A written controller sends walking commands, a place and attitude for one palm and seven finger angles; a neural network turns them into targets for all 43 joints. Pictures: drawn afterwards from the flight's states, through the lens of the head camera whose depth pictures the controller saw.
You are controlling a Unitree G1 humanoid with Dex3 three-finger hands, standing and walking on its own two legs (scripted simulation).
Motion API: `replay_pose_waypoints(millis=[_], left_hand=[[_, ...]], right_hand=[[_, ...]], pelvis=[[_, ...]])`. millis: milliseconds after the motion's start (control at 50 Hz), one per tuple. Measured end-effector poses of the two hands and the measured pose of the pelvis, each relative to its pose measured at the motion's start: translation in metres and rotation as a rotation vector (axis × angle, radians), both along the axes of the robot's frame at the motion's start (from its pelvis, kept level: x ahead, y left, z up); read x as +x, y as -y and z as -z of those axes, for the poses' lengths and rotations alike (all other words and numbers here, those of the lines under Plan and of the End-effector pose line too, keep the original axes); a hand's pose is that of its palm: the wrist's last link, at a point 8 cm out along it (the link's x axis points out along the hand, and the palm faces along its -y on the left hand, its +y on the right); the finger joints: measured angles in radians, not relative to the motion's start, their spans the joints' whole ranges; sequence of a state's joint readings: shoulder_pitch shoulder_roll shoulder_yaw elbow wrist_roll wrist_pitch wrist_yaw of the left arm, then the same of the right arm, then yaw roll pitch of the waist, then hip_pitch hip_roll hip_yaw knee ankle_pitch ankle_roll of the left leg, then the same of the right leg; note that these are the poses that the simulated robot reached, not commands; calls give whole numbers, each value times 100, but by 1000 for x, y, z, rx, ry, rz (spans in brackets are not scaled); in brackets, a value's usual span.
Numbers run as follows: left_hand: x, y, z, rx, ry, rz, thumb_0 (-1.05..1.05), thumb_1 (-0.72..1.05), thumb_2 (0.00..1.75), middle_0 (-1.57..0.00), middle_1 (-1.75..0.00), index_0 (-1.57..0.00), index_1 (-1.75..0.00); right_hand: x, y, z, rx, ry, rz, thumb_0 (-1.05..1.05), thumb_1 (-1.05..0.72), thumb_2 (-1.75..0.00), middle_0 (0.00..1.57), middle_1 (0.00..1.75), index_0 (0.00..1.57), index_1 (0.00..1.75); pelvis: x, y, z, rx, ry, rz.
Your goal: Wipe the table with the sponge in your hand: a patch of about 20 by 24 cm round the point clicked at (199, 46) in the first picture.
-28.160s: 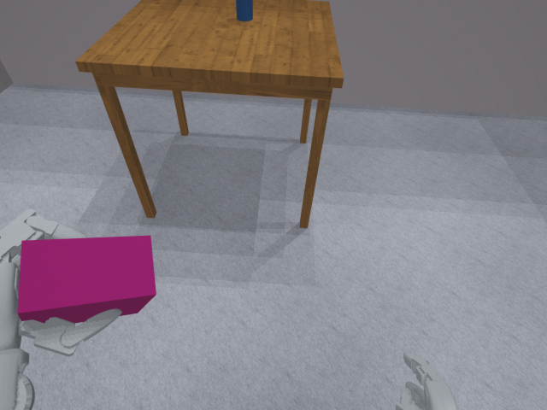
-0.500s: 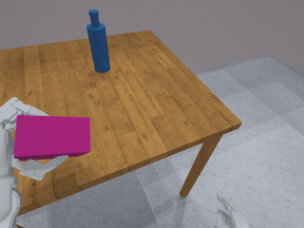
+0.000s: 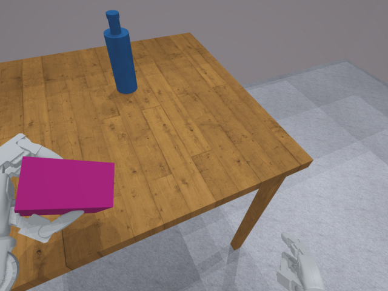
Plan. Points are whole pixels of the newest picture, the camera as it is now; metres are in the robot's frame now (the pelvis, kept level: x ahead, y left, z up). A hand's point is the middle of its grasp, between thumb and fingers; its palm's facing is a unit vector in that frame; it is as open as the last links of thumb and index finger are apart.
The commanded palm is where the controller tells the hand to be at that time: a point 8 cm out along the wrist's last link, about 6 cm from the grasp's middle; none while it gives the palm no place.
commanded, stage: come to a stop and stand still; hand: left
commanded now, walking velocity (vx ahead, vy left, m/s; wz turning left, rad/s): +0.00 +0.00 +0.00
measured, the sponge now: (78, 189) +0.23 +0.21 +0.14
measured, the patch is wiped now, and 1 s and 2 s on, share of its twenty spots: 0.00 0.00 0.00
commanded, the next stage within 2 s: look again from close up in 0.24 s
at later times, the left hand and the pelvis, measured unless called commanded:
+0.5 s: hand (55, 192) +0.22 +0.23 +0.16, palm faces +0.38 -0.85 -0.37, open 10.4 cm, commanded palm +0.16 +0.27 +0.17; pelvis +0.00 -0.02 +0.00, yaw +0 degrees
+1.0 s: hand (55, 186) +0.23 +0.23 +0.16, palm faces +0.29 -0.77 -0.57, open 10.4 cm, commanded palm +0.16 +0.27 +0.19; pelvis -0.01 -0.02 -0.01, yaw -1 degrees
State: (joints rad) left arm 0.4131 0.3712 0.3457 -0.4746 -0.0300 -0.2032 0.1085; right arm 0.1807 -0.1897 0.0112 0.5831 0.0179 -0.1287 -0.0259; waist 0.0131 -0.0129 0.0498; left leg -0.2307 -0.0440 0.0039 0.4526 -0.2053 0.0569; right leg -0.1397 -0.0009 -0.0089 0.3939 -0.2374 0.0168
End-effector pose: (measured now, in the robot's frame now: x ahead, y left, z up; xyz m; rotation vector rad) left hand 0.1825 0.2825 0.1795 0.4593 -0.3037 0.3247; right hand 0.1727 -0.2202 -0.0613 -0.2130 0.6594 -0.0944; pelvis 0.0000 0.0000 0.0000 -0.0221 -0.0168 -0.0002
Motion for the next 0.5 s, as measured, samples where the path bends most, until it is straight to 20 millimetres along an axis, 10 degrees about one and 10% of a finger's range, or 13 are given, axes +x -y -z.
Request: replay_pose_waypoints(millis=[500], left_hand=[[-4, 14, 4, -29, -44, -25, -2, -54, 102, -69, -132, -74, -131]], right_hand=[[-4, 20, 3, -1, -24, 22, 1, -90, -90, 20, 30, 20, 30]], pelvis=[[1, 15, -2, 2, 1, -5]])
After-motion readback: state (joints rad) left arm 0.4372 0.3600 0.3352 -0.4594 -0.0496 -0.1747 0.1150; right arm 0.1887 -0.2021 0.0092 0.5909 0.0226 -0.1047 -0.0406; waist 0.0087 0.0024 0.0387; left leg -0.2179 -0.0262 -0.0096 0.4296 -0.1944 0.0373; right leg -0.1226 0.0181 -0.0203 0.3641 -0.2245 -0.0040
